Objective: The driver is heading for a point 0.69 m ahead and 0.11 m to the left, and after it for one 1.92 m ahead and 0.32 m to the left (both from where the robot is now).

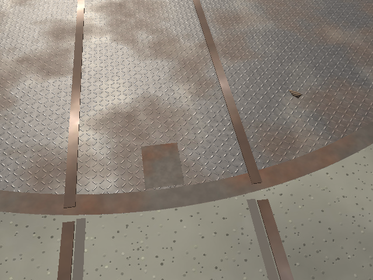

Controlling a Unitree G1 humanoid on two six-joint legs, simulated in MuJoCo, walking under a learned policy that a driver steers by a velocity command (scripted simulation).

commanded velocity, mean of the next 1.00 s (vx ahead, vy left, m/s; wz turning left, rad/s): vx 0.43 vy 0.00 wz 0.36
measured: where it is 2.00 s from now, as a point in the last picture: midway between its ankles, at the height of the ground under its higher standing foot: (174, 274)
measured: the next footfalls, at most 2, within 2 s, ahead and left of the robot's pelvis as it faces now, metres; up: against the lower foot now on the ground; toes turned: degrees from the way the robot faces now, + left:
right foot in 0.46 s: +0.43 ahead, -0.07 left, +0.00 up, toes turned +18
left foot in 0.92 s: +0.55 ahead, +0.21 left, +0.00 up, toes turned +25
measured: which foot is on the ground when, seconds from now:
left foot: down 0.00-0.46, up 0.48-0.90, down 0.92-1.00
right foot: up 0.00-0.44, down 0.46-0.94, up 0.96-1.00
